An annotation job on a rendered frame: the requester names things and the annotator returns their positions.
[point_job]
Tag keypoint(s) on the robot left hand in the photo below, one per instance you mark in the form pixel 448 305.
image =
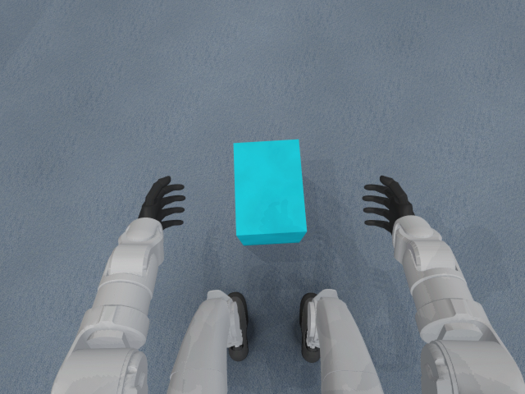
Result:
pixel 154 202

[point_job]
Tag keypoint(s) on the robot right forearm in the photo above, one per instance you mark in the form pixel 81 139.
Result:
pixel 445 307

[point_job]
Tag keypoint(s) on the left robot upper arm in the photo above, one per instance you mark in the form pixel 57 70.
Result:
pixel 104 371

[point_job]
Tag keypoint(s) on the robot thigh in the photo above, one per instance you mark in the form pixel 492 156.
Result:
pixel 346 366
pixel 201 363

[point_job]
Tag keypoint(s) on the robot right thigh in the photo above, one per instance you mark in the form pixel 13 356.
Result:
pixel 346 366

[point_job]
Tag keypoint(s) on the right robot upper arm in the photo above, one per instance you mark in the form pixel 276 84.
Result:
pixel 468 367

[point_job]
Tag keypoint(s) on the robot left thigh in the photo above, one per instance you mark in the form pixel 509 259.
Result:
pixel 201 363

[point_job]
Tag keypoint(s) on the robot right hand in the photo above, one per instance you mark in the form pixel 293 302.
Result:
pixel 396 201

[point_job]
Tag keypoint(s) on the carton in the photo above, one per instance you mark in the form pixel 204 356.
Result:
pixel 269 193

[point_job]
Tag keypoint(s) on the robot left forearm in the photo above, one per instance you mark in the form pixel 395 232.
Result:
pixel 118 317

